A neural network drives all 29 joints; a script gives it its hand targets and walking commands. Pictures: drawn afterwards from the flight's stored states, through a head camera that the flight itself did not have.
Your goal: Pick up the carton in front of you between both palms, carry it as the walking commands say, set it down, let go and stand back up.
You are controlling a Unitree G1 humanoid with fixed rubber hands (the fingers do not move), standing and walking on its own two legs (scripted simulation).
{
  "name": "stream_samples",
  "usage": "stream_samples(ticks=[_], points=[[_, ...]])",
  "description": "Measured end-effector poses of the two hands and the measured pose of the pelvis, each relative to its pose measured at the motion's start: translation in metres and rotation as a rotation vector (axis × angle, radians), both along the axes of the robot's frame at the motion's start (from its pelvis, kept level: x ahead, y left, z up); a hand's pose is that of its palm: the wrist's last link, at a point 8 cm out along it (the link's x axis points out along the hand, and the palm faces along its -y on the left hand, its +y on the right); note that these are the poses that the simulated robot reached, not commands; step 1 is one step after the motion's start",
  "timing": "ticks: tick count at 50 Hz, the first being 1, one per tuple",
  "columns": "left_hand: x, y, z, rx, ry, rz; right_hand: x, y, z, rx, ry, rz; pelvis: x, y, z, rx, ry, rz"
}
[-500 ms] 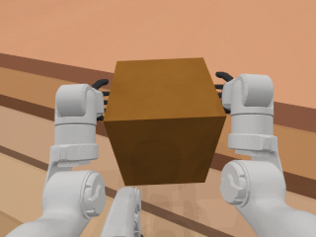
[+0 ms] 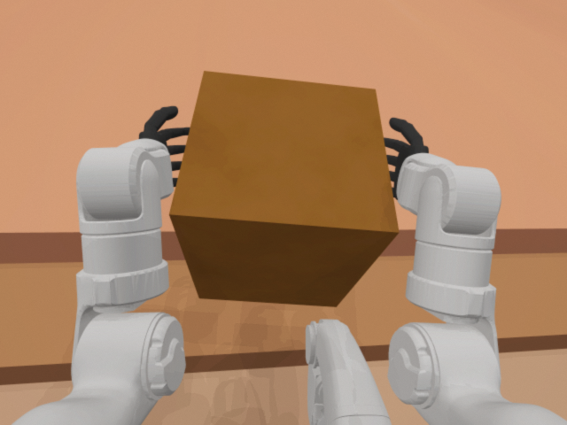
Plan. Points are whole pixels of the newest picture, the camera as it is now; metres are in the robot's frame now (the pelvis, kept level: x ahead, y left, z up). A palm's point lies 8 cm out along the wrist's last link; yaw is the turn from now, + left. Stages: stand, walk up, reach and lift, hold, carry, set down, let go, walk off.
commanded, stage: carry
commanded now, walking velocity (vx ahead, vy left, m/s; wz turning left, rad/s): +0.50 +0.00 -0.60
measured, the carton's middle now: (278, 204) +0.39 -0.01 +0.12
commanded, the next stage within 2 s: none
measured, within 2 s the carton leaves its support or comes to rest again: neither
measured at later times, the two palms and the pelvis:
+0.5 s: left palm out of the picture +0.69 +0.09 +0.35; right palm out of the picture +0.66 -0.21 +0.34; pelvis +0.29 +0.00 +0.15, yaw -15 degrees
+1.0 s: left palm out of the picture +0.98 +0.04 +0.52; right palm out of the picture +0.91 -0.26 +0.52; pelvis +0.56 -0.02 +0.30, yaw -11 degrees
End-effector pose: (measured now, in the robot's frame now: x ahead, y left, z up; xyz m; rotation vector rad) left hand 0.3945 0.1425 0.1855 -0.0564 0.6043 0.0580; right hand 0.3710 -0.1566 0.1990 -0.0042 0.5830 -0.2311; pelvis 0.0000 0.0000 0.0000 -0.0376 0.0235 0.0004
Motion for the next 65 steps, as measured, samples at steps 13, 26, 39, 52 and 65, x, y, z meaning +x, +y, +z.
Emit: stream_samples(ticks=[13,26,39,52,65], points=[[0.138,-0.006,0.044,0.125,0.214,0.038,0.18,-0.004,0.042,0.077,0.214,0.1,0.162,-0.032,0.076,-0.049,0.011,-0.108],[0.314,-0.06,0.171,0.14,0.06,-0.11,0.295,-0.056,0.149,0.137,0.055,-0.095,0.302,0.003,0.152,0.049,0.04,-0.266],[0.471,-0.139,0.225,0.076,0.202,-0.346,0.359,-0.108,0.207,0.066,0.205,-0.341,0.451,0.031,0.251,0.101,0.011,-0.279],[0.593,-0.087,0.331,0.093,0.064,-0.103,0.572,-0.084,0.323,0.055,0.07,-0.084,0.576,-0.023,0.296,0.033,0.071,-0.182],[0.72,-0.035,0.292,0.125,0.204,0.032,0.742,-0.035,0.275,0.091,0.207,0.051,0.735,-0.02,0.308,0.086,0.03,-0.021]])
